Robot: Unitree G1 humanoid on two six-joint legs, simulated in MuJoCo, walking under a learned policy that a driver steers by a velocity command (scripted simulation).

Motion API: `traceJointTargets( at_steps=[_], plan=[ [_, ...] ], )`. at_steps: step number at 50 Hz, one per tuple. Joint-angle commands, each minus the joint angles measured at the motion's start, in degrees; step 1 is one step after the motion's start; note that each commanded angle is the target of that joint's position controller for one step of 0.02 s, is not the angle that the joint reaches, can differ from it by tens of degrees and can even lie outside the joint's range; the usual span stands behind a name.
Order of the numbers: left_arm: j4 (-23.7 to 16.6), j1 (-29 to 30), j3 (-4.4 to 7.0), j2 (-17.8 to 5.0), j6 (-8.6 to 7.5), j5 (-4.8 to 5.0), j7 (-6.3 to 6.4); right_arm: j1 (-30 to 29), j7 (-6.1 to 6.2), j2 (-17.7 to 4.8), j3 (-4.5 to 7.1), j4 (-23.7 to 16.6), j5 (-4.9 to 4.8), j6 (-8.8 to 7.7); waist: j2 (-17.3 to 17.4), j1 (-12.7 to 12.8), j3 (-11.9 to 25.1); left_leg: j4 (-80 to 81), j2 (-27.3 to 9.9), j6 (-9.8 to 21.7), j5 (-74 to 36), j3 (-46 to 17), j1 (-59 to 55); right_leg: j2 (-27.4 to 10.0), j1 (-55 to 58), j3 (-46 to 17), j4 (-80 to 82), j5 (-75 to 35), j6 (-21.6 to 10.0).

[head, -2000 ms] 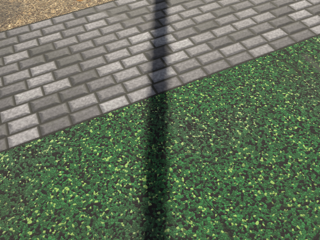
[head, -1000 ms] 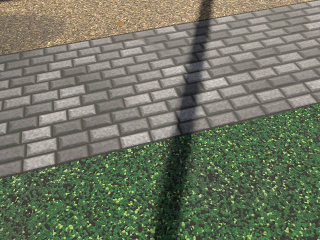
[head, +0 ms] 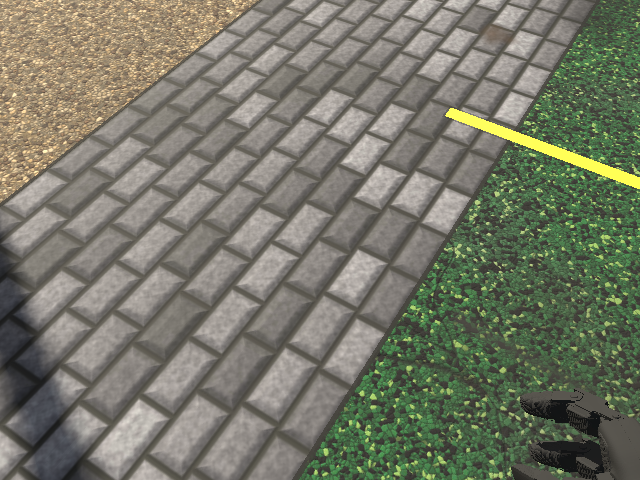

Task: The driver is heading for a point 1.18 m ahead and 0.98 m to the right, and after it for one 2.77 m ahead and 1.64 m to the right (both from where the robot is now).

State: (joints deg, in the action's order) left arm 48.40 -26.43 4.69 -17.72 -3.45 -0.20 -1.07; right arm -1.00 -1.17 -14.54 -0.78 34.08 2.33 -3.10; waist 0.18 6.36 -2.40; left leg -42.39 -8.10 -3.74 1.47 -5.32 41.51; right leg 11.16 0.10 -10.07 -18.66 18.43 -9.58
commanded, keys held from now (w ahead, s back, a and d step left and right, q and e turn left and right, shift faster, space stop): w+e+shift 0.38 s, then w+shift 0.50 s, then w+e+shift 0.12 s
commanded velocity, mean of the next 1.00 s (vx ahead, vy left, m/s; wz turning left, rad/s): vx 1.00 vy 0.00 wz -0.62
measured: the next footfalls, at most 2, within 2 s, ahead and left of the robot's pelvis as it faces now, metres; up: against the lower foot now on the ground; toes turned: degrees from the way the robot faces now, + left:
left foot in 0.12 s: +0.33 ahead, +0.18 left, +0.00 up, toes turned -11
right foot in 0.58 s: +0.64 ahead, -0.15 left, +0.00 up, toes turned -32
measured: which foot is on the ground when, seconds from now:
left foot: up 0.00-0.10, down 0.12-0.58, up 0.60-0.98, down 1.00-1.00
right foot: down 0.00-0.10, up 0.12-0.56, down 0.58-1.00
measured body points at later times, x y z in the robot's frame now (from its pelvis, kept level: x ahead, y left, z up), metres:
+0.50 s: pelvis +0.44 +0.01 -0.02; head +0.47 -0.01 +0.43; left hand +0.80 +0.06 -0.05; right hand +0.24 -0.19 -0.14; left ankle +0.29 +0.19 -0.73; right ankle +0.58 -0.14 -0.69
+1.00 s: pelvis +0.88 -0.22 -0.03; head +0.91 -0.24 +0.42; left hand +0.99 +0.06 -0.15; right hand +0.95 -0.54 -0.10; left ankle +1.09 -0.23 -0.74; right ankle +0.62 -0.13 -0.72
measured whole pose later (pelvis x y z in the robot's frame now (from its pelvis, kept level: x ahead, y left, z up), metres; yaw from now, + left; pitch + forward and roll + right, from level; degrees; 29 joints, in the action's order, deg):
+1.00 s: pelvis +0.88 -0.22 -0.03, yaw -37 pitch +2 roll -1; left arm 54.2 -28.9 2.4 -17.7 -5.4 -1.0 0.0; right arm 0.5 -1.4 -15.7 -0.4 37.4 2.0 -3.6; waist 0.6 5.0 -2.4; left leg -30.8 -1.8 4.6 1.7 2.5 32.9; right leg 5.5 14.5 -5.1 -17.3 27.2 -6.6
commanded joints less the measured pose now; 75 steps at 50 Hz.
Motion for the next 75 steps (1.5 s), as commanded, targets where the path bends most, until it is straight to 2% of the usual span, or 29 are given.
traceJointTargets(
  at_steps=[1,3,5,6,7,8,10,14,24,27,28,29,30,31,33,40,46,49,50,51,52,54,60,66,70,72,73,74,75],
  plan=[
    [-4.37,2.57,2.77,-10.27,-1.15,0.47,0.16,-4.51,-0.05,-5.46,1.23,-4.69,-0.94,-0.66,-2.69,-1.34,-0.53,8.72,5.37,1.22,-7.22,4.64,-16.52,-11.92,-11.87,-12.13,5.43,-27.66,-4.41],
    [-4.84,3.93,3.12,-11.69,-0.98,0.25,0.71,0.43,0.61,-8.10,2.27,-3.46,-0.95,-0.94,-3.37,-3.94,2.72,12.58,7.84,2.04,-2.48,3.91,-24.50,-12.21,-7.69,-13.20,-1.45,-37.93,-1.83],
    [-5.60,8.24,3.62,-14.75,-1.20,-0.52,0.33,19.52,2.32,-13.29,4.81,1.00,-1.22,-1.35,-2.40,-15.36,13.05,11.13,8.01,3.19,7.66,4.53,-45.04,-9.79,-10.85,-10.93,-24.49,-44.90,0.88],
    [-7.28,10.02,1.86,-8.55,-1.94,-0.72,0.27,32.33,3.67,-17.28,6.31,3.02,0.24,-1.57,2.82,-20.13,20.39,10.76,-2.44,4.53,26.12,-5.93,-59.11,-6.60,-20.34,-7.32,-44.15,-28.79,1.49],
    [-10.57,3.59,-0.68,0.69,-1.81,2.02,0.29,29.66,3.33,-21.58,6.90,2.72,2.91,-1.64,21.83,-12.27,25.27,24.34,-18.94,8.40,44.33,-38.49,-67.77,-0.82,-37.58,-1.33,-59.89,12.66,3.08],
    [-10.32,4.82,-1.19,-3.51,-0.94,0.82,0.84,22.12,2.75,-17.91,7.05,1.77,1.69,-1.21,19.00,-10.13,20.59,29.67,-18.45,10.34,52.92,-47.54,-61.06,-5.93,-44.11,1.33,-64.20,6.16,2.06],
    [-9.51,11.53,-0.47,-6.79,0.46,-1.21,-0.24,16.35,2.28,-9.17,5.13,2.07,0.96,-0.69,4.08,-9.68,8.03,27.88,-12.63,9.74,36.77,-25.34,-46.83,-11.77,-43.44,4.47,-59.66,-2.22,2.82],
    [-13.34,17.57,-1.91,-1.91,3.13,-1.96,-2.99,22.20,1.30,-5.31,3.98,8.78,-0.66,-2.45,5.24,-7.61,1.17,30.40,-8.35,7.21,13.16,-4.79,-38.61,-16.50,-45.06,5.42,-57.07,-4.08,3.70],
    [-17.88,31.93,-4.28,-1.15,2.51,-2.04,-4.69,28.65,1.61,-10.79,4.32,14.06,-0.46,-3.80,2.92,-6.55,-5.16,35.11,-4.65,5.34,-44.96,19.99,-40.10,-8.28,-30.94,19.99,-25.22,-17.10,-0.72],
    [-11.50,13.47,-2.17,-5.99,1.82,-2.38,-2.67,26.43,2.76,-16.57,5.26,13.77,-0.30,-1.51,8.23,4.07,5.81,9.17,-8.19,7.16,-66.13,19.08,-43.79,-3.56,-11.00,17.31,-21.23,-6.71,-3.83],
    [-7.58,2.15,-0.71,-8.27,1.61,-2.55,-1.64,23.86,2.76,-16.44,5.20,12.86,-0.56,-0.88,7.26,9.56,10.14,-7.40,-6.74,7.83,-58.34,19.73,-37.34,-4.33,3.01,14.37,-13.80,-8.32,-5.32],
    [-6.01,1.53,0.92,-12.43,2.01,-2.81,-0.31,26.05,1.96,-11.13,4.41,11.88,0.20,-0.86,-1.51,4.76,12.85,-28.80,-0.60,7.44,-3.65,18.05,-21.99,-13.86,16.09,2.39,-16.26,-0.36,-5.52],
    [-8.64,5.36,1.79,-17.23,2.37,-2.93,0.13,31.10,1.13,-6.51,3.19,7.18,-2.05,-1.34,-13.33,-2.34,21.75,-48.79,6.92,5.40,28.46,11.22,-1.32,-30.25,29.44,-30.79,-8.80,0.41,-13.85],
    [-8.34,2.33,2.02,-14.69,2.47,-1.86,0.54,20.87,1.36,-10.84,3.87,5.10,-1.93,-2.36,-2.32,2.45,20.92,-49.04,6.00,6.17,20.60,3.05,3.87,-28.00,26.22,-32.36,-1.07,0.46,-12.56],
    [-5.35,6.01,1.16,-10.04,0.95,-1.62,1.26,19.15,1.26,-8.41,3.00,5.86,-2.03,-2.76,3.35,-3.17,4.24,-38.95,1.55,6.20,16.22,3.43,2.94,-24.95,7.24,-19.12,2.89,-7.57,-9.39],
    [-2.04,5.73,-0.82,-4.95,-3.16,0.10,0.51,7.67,-1.26,-3.76,1.47,2.07,0.21,0.33,-0.78,-6.87,-6.26,-9.92,-1.78,3.59,4.87,6.73,-3.39,-14.60,-14.30,0.34,14.00,-18.92,-6.01],
    [1.09,1.09,-0.32,-9.10,-4.23,0.75,0.55,1.50,-1.55,-5.65,1.81,0.45,-0.79,-0.50,-0.70,-5.23,-3.46,10.28,5.67,8.12,-11.36,9.96,-17.68,-17.63,-2.47,3.65,14.73,-47.68,-2.14],
    [1.86,2.85,0.50,-13.63,-2.33,-1.54,1.77,20.34,0.88,-11.06,4.33,5.28,-0.49,-0.41,-3.81,-15.84,9.36,9.48,10.29,9.33,5.68,8.84,-37.97,-18.54,0.52,2.75,-14.25,-66.33,0.21],
    [1.35,4.69,-0.11,-11.11,-2.21,-2.30,1.85,31.89,2.21,-14.28,5.56,7.94,0.19,-0.30,-3.19,-21.30,14.68,7.26,4.33,9.78,13.05,4.03,-52.51,-15.90,-9.90,3.23,-31.45,-54.60,0.62],
    [-1.40,-4.66,-2.59,0.19,-2.58,0.50,1.28,34.04,2.54,-21.04,7.48,8.24,3.06,-0.74,15.46,-14.19,24.05,13.01,-15.95,15.62,33.23,-25.53,-68.25,-7.32,-29.78,6.35,-58.95,-7.60,2.85],
    [-1.55,-2.44,-2.47,-3.44,-2.78,1.08,1.40,31.11,1.30,-17.46,7.00,7.54,1.85,-0.69,14.00,-14.16,27.72,26.02,-18.19,15.88,42.01,-43.95,-66.74,-5.76,-36.29,2.63,-65.30,5.28,1.58],
    [-2.76,7.87,-2.04,-5.96,-1.94,0.11,1.20,20.94,0.81,-9.49,5.55,7.87,0.84,-1.24,2.15,-11.51,8.95,27.44,-13.67,13.08,32.49,-23.96,-48.47,-13.25,-39.71,4.21,-61.42,-5.02,1.51],
    [-7.41,15.56,-3.14,0.85,2.84,-1.16,-2.09,20.74,-0.06,-4.73,4.19,13.23,-1.28,-3.81,3.69,-5.27,-3.67,35.80,-8.05,8.21,9.63,6.02,-30.80,-19.02,-41.25,7.35,-54.45,-8.63,3.57],
    [-12.09,27.69,-3.75,0.65,2.14,-1.01,-4.14,22.20,1.05,-7.23,4.52,14.87,-1.41,-4.84,1.02,-5.44,-7.32,39.47,-2.90,6.55,-17.14,22.84,-34.85,-15.12,-36.20,18.11,-27.78,-24.41,0.56],
    [-9.12,17.65,-2.11,-3.50,1.68,-0.28,-2.93,22.60,2.71,-13.77,5.99,13.70,-1.12,-1.94,6.27,1.36,1.97,20.09,-5.66,5.29,-61.78,23.81,-47.92,-6.94,-23.14,22.26,-23.84,-16.85,-2.42],
    [-2.71,-4.20,0.81,-8.29,1.75,-0.19,-1.31,17.86,2.90,-15.58,6.83,11.45,-0.31,0.32,5.91,10.82,12.18,-9.53,-6.97,6.75,-58.88,21.01,-41.00,-4.18,-0.06,18.02,-21.44,-8.16,-5.11],
    [-1.37,-5.00,2.44,-10.40,2.28,-0.02,0.18,17.75,2.10,-12.76,6.48,11.76,0.03,0.49,-0.23,9.13,9.83,-29.62,-0.45,5.38,-19.39,20.14,-28.91,-6.56,7.55,10.89,-18.06,-3.09,-6.77],
    [-3.23,3.00,3.39,-15.86,3.19,-1.00,0.62,20.11,1.10,-4.03,4.40,6.51,-0.01,-0.22,-15.91,-1.55,7.73,-51.02,10.01,1.74,27.39,16.42,-3.53,-18.26,16.18,-16.43,-13.62,-7.61,-13.98],
    [-5.31,1.70,4.17,-17.80,3.53,-1.58,0.45,17.30,1.28,-6.05,3.76,1.69,-1.03,-2.01,-10.42,0.04,17.04,-54.40,9.92,2.18,26.20,3.45,6.03,-24.06,23.42,-35.84,-1.40,1.85,-20.16]
  ],
)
